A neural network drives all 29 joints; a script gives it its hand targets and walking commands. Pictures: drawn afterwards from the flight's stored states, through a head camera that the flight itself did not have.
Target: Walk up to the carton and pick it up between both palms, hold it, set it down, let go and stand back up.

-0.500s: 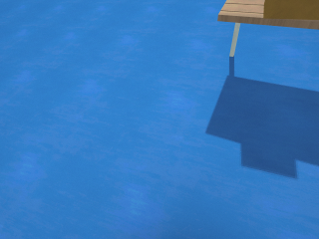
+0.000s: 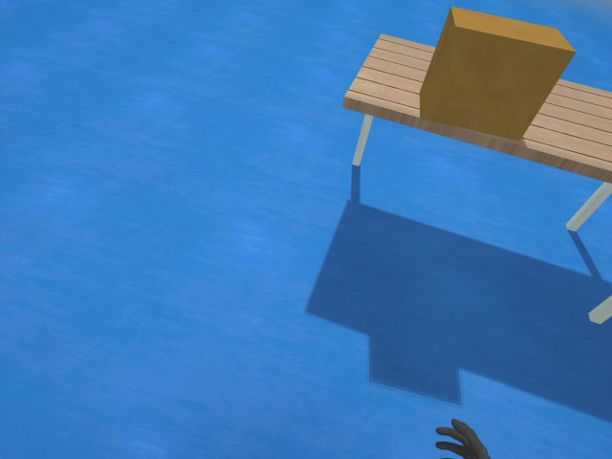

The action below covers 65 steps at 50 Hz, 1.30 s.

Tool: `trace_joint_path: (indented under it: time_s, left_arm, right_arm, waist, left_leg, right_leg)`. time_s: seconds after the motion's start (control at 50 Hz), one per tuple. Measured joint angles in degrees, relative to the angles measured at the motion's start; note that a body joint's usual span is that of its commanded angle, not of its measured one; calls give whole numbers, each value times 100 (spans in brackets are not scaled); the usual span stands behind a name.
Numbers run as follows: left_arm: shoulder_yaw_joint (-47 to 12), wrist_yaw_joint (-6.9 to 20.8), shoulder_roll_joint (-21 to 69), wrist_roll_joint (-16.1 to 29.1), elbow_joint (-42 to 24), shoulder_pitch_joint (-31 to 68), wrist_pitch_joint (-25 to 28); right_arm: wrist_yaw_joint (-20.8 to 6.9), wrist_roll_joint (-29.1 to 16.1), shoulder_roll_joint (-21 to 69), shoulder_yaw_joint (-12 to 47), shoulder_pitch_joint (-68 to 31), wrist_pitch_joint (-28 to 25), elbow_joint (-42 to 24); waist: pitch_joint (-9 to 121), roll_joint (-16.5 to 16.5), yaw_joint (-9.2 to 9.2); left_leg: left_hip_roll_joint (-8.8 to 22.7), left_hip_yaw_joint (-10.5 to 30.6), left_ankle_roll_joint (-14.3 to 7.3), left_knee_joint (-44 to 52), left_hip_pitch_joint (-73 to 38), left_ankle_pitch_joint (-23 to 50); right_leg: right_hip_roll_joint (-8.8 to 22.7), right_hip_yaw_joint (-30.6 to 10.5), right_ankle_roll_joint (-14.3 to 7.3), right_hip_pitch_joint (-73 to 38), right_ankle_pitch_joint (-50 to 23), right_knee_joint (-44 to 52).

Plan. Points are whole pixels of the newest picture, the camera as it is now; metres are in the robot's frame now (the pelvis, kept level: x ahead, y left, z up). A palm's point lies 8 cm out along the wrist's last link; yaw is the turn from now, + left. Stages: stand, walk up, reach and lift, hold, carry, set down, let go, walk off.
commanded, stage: walk up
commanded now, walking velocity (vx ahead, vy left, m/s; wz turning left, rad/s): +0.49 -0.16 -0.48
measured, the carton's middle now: (486, 75) +1.21 -0.45 +0.04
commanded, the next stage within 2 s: none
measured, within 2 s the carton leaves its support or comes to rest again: neither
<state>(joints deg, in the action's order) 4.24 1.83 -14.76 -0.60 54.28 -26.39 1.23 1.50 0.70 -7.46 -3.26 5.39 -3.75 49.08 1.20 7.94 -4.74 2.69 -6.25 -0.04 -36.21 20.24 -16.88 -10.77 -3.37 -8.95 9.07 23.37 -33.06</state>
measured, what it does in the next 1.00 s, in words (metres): walks ahead, turning right: right foot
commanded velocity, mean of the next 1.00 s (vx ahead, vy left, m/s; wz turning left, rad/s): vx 0.49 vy -0.02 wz -0.27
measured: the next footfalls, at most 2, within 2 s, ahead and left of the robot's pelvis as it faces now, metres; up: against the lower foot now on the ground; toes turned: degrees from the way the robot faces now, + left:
right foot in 0.40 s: +0.43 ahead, -0.27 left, +0.00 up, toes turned -20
left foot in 1.14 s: +0.80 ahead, -0.12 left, +0.00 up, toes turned -7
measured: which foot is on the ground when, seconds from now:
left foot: down 0.00-0.46, up 0.48-1.00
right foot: up 0.00-0.38, down 0.40-1.00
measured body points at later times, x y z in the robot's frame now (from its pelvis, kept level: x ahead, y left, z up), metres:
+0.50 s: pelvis +0.27 -0.14 -0.05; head +0.33 -0.17 +0.39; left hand +0.49 +0.04 -0.18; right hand +0.15 -0.37 -0.20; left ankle +0.04 +0.11 -0.65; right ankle +0.39 -0.26 -0.72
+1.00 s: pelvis +0.51 -0.21 +0.02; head +0.47 -0.22 +0.46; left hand +0.50 +0.02 -0.13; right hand +0.60 -0.47 -0.11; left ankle +0.68 -0.09 -0.68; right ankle +0.39 -0.26 -0.72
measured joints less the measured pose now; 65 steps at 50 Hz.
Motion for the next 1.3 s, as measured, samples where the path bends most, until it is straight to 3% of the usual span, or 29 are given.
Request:
trace_joint_path:
  time_s: [0.04, 0.08, 0.14, 0.2, 0.26, 0.34, 0.4, 0.42, 0.46, 0.48, 0.54, 0.58, 0.66, 0.78, 0.96, 1.1, 1.16, 1.2, 1.24, 1.26, 1.3]
  left_arm:
    - [9, 19, 51, -27, 39, 88, -57]
    - [-16, 80, 93, -84, -25, 335, -68]
    - [64, 140, -21, -103, -184, 770, -34]
    - [180, 208, -235, -158, -360, 1159, -108]
    - [189, 341, -366, -120, -529, 1555, -210]
    - [57, 525, -240, -2, -794, 1917, -150]
    - [-73, 528, -83, -83, -821, 2084, -93]
    - [-103, 491, 40, -116, -776, 2165, -62]
    - [-212, 399, 253, -165, -711, 2276, 47]
    - [-254, 344, 265, -173, -709, 2276, 107]
    - [-246, 135, 248, -43, -452, 2252, 106]
    - [-263, 36, 327, -68, -270, 2100, 122]
    - [-177, -51, 414, -56, 69, 1485, 252]
    - [-79, -106, 350, 18, 458, 561, 388]
    - [-196, -145, 683, 11, 691, -207, 345]
    - [-179, -213, 772, -37, 694, -289, 335]
    - [-116, -238, 656, -28, 813, -218, 294]
    - [-67, -244, 534, 17, 910, -27, 249]
    - [-66, -252, 528, 69, 880, 137, 175]
    - [-55, -226, 491, 54, 862, 237, 132]
    - [18, -150, 305, 21, 829, 533, 57]
  right_arm:
    - [74, 87, -34, 4, 165, -42, -82]
    - [155, 129, -183, -91, 440, -42, 37]
    - [228, 107, -351, -170, 1032, -53, 308]
    - [213, 38, -440, -200, 1643, -47, 602]
    - [131, 12, -478, -197, 2219, -11, 863]
    - [21, -18, -507, -195, 2615, -2, 1098]
    - [11, -2, -491, -204, 2682, -23, 1106]
    - [10, 7, -535, -208, 2571, -4, 1123]
    - [-26, 25, -604, -195, 2191, 62, 1070]
    - [-72, 13, -556, -153, 1986, 104, 960]
    - [-217, -29, -382, -13, 1287, 119, 523]
    - [-237, -21, -431, -20, 886, 63, 353]
    - [-194, 19, -615, -63, 425, 92, 262]
    - [-239, 89, -632, -66, 251, 311, 403]
    - [-419, 93, -403, 43, 158, 429, 338]
    - [-354, -3, -397, 68, 188, 299, 252]
    - [-288, 30, -262, 83, 158, 114, 189]
    - [-231, 108, -95, 124, 112, -48, 210]
    - [-175, 119, -100, 174, 153, -83, 197]
    - [-128, 91, -120, 165, 233, -58, 236]
    - [-22, 50, -153, 120, 511, -11, 359]
  waist:
    - [76, -68, 146]
    - [38, -346, 323]
    - [-9, -564, 416]
    - [-49, -593, 523]
    - [-122, -530, 646]
    - [-221, -455, 749]
    - [-265, -525, 918]
    - [-371, -747, 914]
    - [-722, -1198, 867]
    - [-843, -1155, 837]
    - [-1217, -694, 767]
    - [-1393, -698, 681]
    - [-1241, -874, 341]
    - [-604, -1034, 76]
    - [210, -1132, 20]
    - [212, -1111, -48]
    - [-33, -825, 77]
    - [-352, -395, 130]
    - [-585, -392, 200]
    - [-667, -429, 274]
    - [-796, -427, 435]
  left_leg:
    - [43, -125, -17, 27, -171, -271]
    - [148, -93, 34, 163, -503, -398]
    - [275, -238, 135, 584, -1202, -499]
    - [425, -440, 303, 769, -1806, -731]
    - [556, -607, 565, 863, -2356, -1019]
    - [630, -959, 903, 1130, -3075, -1349]
    - [813, -1101, 1229, 1095, -3421, -1708]
    - [1056, -1108, 1256, 855, -3436, -1884]
    - [1587, -791, 912, -340, -3136, -1553]
    - [1560, -414, 685, -1331, -2705, -1495]
    - [749, 407, 320, -3888, -1205, -1026]
    - [471, 545, 142, -4410, -437, -560]
    - [359, 452, 16, -3997, 579, -73]
    - [475, 328, 139, -2931, 1153, 292]
    - [657, 330, 381, -1425, 1310, 1252]
    - [563, 90, 332, -160, 1001, 1040]
    - [318, -81, 87, 168, 764, 1024]
    - [124, -313, -121, -165, 718, 729]
    - [282, -398, -177, -458, 678, 357]
    - [362, -384, -105, -463, 587, 274]
    - [406, -337, -115, -247, 308, 264]
  right_leg:
    - [154, 238, 262, 602, 226, -1330]
    - [367, 481, 471, 1133, 235, -2490]
    - [760, 331, 734, 1966, -212, -3647]
    - [1120, 94, 984, 2772, -733, -4076]
    - [1457, 47, 1097, 3290, -1315, -3601]
    - [1827, 436, 1075, 3202, -1940, -1608]
    - [1783, 882, 937, 2821, -1875, -853]
    - [1588, 1006, 799, 2889, -1857, -1084]
    - [1152, 1249, 516, 2939, -1419, -1557]
    - [1103, 1225, 419, 3020, -1190, -1780]
    - [1216, 957, 304, 2870, -982, -1787]
    - [1186, 953, 346, 2376, -1153, -1218]
    - [983, 917, 319, 1478, -1155, -265]
    - [785, 891, 311, 286, -920, 515]
    - [667, 683, 467, -963, -622, 1464]
    - [843, 600, 775, -1605, -73, 1684]
    - [1075, 638, 936, -1580, 547, 1047]
    - [1406, 527, 901, -1070, 680, -352]
    - [1278, 433, 923, -212, 911, -2165]
    - [1182, 462, 963, 168, 904, -2860]
    - [1077, 528, 1035, 818, 677, -3790]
